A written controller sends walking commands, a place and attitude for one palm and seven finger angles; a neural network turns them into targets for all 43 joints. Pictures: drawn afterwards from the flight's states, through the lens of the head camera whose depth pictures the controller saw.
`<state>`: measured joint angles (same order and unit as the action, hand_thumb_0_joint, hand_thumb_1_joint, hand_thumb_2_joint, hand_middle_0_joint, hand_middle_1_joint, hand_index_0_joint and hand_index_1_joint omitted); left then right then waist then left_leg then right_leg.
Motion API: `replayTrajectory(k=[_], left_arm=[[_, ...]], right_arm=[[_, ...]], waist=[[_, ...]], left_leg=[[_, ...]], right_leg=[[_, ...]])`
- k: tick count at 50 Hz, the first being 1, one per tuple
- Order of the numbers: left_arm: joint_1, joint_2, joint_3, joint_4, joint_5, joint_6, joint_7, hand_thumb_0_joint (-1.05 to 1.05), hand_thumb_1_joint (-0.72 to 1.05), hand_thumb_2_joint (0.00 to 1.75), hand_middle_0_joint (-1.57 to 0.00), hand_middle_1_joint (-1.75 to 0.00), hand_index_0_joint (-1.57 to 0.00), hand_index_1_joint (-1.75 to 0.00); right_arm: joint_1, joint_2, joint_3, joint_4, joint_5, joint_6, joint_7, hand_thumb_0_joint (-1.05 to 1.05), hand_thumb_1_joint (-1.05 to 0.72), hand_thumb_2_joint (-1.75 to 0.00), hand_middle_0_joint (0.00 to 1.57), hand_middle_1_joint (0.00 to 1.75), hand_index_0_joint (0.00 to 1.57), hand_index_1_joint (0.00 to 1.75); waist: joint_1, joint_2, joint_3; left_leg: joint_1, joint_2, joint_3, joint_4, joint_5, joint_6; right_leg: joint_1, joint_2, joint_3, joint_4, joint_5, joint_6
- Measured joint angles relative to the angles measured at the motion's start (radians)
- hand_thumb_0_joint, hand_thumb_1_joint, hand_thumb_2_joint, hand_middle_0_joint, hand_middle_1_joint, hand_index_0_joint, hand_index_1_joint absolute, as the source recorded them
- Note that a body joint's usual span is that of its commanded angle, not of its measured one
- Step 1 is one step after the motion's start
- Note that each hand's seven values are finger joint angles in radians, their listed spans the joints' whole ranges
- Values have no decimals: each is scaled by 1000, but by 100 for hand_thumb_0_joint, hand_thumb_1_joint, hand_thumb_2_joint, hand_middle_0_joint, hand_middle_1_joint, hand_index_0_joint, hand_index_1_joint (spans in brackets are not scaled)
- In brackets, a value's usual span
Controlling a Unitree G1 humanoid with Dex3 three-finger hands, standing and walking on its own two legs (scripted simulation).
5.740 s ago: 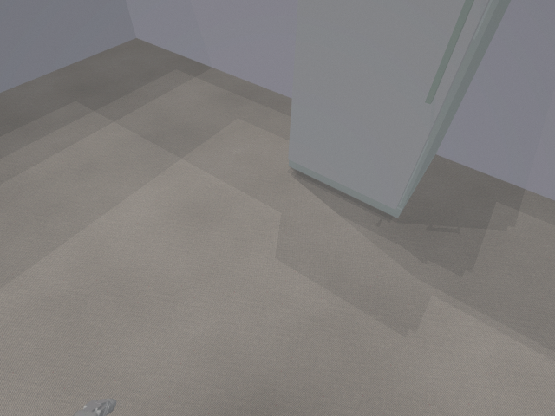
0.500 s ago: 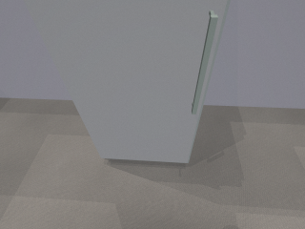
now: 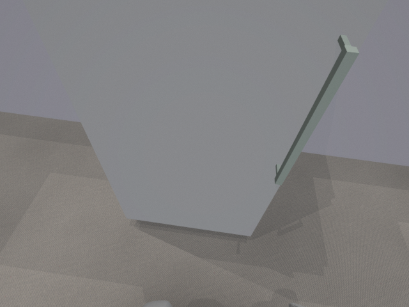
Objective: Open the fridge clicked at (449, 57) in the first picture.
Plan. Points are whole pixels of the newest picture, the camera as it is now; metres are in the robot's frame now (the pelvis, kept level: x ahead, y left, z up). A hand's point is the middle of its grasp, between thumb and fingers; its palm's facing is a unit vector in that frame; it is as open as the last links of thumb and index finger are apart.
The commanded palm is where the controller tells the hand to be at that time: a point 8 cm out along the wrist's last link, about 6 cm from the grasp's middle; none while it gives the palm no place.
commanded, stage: come to a stop and stand still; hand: right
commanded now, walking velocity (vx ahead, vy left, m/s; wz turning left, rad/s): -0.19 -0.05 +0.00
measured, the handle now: (303, 127) +0.48 -0.17 +0.09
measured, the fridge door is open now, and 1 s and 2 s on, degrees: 0 0 0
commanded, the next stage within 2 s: look again from close up in 1.98 s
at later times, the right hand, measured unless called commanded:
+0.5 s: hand out of the picture -0.02 -0.25 -0.17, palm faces +0.03 +0.98 -0.19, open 7.4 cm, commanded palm none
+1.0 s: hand out of the picture -0.04 -0.15 -0.17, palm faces +0.02 +0.98 -0.18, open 7.3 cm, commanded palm none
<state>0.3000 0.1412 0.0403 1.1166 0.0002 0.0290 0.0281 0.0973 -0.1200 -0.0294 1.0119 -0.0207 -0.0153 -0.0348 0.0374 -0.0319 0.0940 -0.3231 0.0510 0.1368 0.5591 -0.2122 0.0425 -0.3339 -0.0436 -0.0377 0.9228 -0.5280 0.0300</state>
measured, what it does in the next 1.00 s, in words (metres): steps on the spot: right foot, then left foot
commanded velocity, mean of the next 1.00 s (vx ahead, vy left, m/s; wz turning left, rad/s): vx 0.01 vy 0.05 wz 0.00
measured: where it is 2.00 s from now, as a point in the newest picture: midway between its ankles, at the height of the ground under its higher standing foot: outside the picture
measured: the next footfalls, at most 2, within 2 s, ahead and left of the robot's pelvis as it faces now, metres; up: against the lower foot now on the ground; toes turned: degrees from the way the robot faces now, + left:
right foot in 0.20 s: +0.05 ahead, -0.14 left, +0.00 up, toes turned -3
left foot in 0.66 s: -0.03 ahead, +0.11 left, +0.00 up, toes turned +4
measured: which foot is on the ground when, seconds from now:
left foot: down 0.00-0.20, up 0.22-0.64, down 0.66-1.00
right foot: up 0.00-0.18, down 0.20-1.00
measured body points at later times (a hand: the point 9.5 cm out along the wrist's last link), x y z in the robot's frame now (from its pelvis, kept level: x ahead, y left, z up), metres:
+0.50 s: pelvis -0.02 -0.05 +0.02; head +0.00 -0.08 +0.47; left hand +0.04 +0.19 -0.12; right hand -0.02 -0.30 -0.15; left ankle -0.08 +0.11 -0.68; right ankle +0.01 -0.14 -0.73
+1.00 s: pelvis -0.03 +0.01 +0.01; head -0.04 +0.02 +0.46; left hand -0.10 +0.21 -0.16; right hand -0.04 -0.20 -0.15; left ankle -0.07 +0.11 -0.73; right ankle +0.01 -0.14 -0.73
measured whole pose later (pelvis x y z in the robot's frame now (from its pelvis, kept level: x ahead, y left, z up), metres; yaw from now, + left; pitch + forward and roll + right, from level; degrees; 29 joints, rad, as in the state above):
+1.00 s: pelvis -0.03 +0.01 +0.01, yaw +1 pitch -2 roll +0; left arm 0.35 0.12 0.01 1.19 0.02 0.02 0.02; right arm 0.29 -0.12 -0.01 1.14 0.00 0.00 -0.03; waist 0.03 -0.02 0.02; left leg -0.12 -0.01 0.06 0.44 -0.30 0.03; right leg -0.25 -0.09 -0.04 0.44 -0.16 0.05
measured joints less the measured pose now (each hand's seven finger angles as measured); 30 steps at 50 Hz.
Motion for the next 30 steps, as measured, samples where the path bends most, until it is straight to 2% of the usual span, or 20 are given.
replayTrajectory(k=[5,7,9,10,11,12,14,16,19,25,30], left_arm=[[-92,20,14,-67,7,16,-8,1,91,90,-19,-30,-20,-30],[-120,28,17,-93,8,12,-10,1,91,90,-19,-30,-19,-30],[-134,33,16,-114,9,0,-12,1,91,90,-19,-30,-19,-30],[-134,35,15,-124,10,-10,-13,0,91,90,-19,-30,-19,-30],[-136,31,14,-128,15,-16,-13,0,91,90,-19,-30,-19,-30],[-136,26,9,-132,19,-18,-12,0,91,90,-19,-30,-19,-30],[-132,15,-4,-132,26,-20,-7,0,91,90,-19,-30,-20,-30],[-126,5,-16,-124,27,-22,-3,0,91,90,-19,-30,-20,-30],[-120,1,-20,-114,23,-25,5,0,92,90,-20,-30,-20,-30],[-107,8,-16,-95,22,-35,8,0,92,90,-20,-30,-20,-30],[-84,21,-8,-56,21,-26,1,0,91,90,-20,-30,-20,-30]], right_arm=[[6,-25,-20,-25,-8,28,-4,-1,-93,-89,20,30,21,30],[16,-41,-25,-30,-11,38,-3,-1,-92,-89,20,30,21,30],[33,-58,-31,-30,-10,47,-2,-1,-92,-89,20,30,21,30],[44,-66,-34,-31,-6,52,-1,-1,-92,-89,20,30,21,30],[50,-76,-37,-28,-2,60,-1,0,-91,-89,20,30,21,30],[59,-84,-40,-24,-1,68,-1,0,-91,-89,20,30,21,30],[80,-97,-45,-12,-3,78,3,0,-91,-89,20,30,20,30],[105,-106,-48,2,-5,75,11,0,-91,-89,20,30,20,30],[150,-113,-47,25,-5,70,20,0,-91,-89,20,30,20,30],[198,-103,-34,72,-3,79,25,0,-91,-89,19,30,20,30],[175,-77,-17,88,4,70,23,1,-91,-89,19,30,20,30]], waist=[[-32,19,8],[-39,30,8],[-41,41,0],[-41,45,-8],[-43,59,-9],[-45,68,-13],[-49,77,-26],[-54,80,-41],[-59,80,-64],[-44,64,-72],[-23,47,-63]], left_leg=[[-8,13,-8,-11,17,-16],[-16,19,-12,-4,20,-27],[-31,23,-16,23,13,-42],[-45,25,-17,48,2,-50],[-59,28,-31,85,-57,-55],[-74,17,-60,135,-138,-57],[-101,-14,-116,258,-205,-58],[-111,-33,-142,352,-197,-65],[-91,-36,-153,403,-169,-80],[10,-14,-136,288,-222,-94],[91,-5,-118,103,-227,-80]], right_leg=[[-69,8,2,-19,52,13],[-55,11,-5,-82,84,14],[-3,11,-17,-216,171,10],[21,11,-17,-282,212,-4],[20,19,-23,-281,224,-26],[20,23,-28,-279,226,-45],[36,25,-32,-318,243,-66],[59,26,-33,-384,279,-71],[88,25,-39,-472,326,-75],[104,12,-47,-543,372,-72],[88,6,-45,-538,386,-55]])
